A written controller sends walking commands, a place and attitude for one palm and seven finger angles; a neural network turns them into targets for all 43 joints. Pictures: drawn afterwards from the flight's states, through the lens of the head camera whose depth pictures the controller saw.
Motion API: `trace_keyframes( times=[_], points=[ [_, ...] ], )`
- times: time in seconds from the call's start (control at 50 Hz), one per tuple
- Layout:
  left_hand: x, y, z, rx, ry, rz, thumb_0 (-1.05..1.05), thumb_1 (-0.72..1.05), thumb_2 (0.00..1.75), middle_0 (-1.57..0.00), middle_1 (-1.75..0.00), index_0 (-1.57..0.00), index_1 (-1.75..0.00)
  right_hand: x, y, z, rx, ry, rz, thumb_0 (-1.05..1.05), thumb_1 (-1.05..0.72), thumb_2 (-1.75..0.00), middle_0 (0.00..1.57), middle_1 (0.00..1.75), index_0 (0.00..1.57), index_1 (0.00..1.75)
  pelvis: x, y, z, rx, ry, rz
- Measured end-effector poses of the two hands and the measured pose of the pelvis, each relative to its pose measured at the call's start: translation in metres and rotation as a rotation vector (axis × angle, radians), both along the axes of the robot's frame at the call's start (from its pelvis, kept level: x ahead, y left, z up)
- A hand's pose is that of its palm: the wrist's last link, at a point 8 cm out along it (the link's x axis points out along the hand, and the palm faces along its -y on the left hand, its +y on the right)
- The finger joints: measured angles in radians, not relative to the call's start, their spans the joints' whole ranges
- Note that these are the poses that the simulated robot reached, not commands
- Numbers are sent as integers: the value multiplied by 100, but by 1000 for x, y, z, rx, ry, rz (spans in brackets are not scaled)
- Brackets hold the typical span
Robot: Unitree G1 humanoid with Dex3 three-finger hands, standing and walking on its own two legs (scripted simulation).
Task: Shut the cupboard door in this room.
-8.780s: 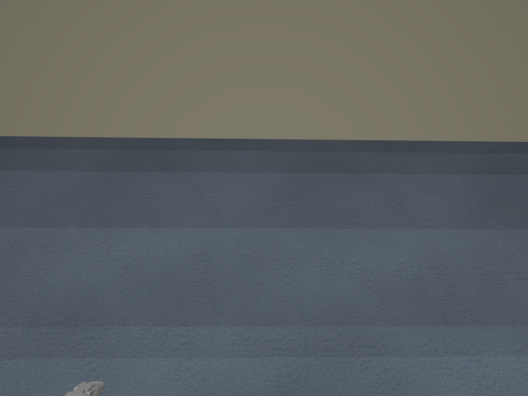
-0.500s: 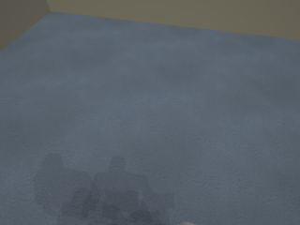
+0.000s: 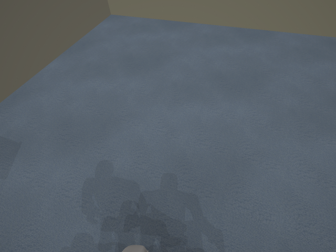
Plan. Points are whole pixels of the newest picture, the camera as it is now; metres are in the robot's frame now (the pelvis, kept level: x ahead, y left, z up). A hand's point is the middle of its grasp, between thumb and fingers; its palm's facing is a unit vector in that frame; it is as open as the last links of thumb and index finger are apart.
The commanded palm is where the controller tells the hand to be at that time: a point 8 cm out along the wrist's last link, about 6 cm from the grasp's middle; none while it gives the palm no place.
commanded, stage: turn or walk to find it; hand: left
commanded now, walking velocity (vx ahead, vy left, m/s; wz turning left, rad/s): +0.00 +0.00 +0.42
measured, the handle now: out of the picture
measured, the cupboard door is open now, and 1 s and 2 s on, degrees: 88 88 88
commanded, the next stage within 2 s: none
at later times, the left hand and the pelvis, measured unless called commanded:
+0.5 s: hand out of the picture +0.00 +0.25 -0.17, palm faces +0.23 -0.94 -0.26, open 7.4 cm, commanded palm none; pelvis -0.03 +0.03 +0.00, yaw +12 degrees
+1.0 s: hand out of the picture -0.09 +0.20 -0.17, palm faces +0.45 -0.86 -0.25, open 7.4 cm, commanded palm none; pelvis -0.04 +0.01 -0.01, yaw +26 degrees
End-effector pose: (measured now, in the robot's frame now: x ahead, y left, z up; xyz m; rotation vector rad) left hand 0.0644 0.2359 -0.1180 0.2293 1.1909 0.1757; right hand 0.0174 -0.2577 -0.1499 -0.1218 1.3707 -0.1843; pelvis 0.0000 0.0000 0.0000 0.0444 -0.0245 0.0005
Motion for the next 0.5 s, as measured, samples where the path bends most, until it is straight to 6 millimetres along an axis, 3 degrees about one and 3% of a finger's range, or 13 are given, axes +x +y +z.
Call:
trace_keyframes(
  times=[0.1, 0.2, 0.26, 0.38, 0.5],
  points=[
    [-39, 17, -13, -18, 52, 79, 1, 90, 90, -20, -30, -20, -30, 22, 13, 5, -24, -14, 84, 1, -91, -90, 20, 29, 19, 30, -7, 10, -3, -10, 7, 47],
    [-82, 48, -37, -39, 111, 166, 1, 90, 90, -20, -30, -20, -30, 58, 39, 9, -63, -120, 173, 1, -91, -90, 20, 29, 19, 30, -16, 31, -16, -41, 9, 98],
    [-100, 62, -41, -37, 157, 198, 1, 91, 90, -20, -30, -20, -30, 70, 55, 17, -66, -170, 209, 1, -91, -90, 20, 29, 19, 30, -21, 37, -15, -36, 3, 107],
    [-103, 71, -26, -36, 119, 236, 1, 91, 90, -20, -30, -20, -30, 79, 74, 25, -48, -186, 264, 1, -90, -90, 20, 29, 20, 30, -26, 42, -4, -50, 9, 154],
    [-87, 62, -15, -16, 48, 243, 1, 91, 90, -20, -30, -20, -30, 77, 71, 17, -12, -175, 284, 1, -90, -90, 20, 30, 20, 30, -30, 32, -3, -43, 16, 201]
  ],
)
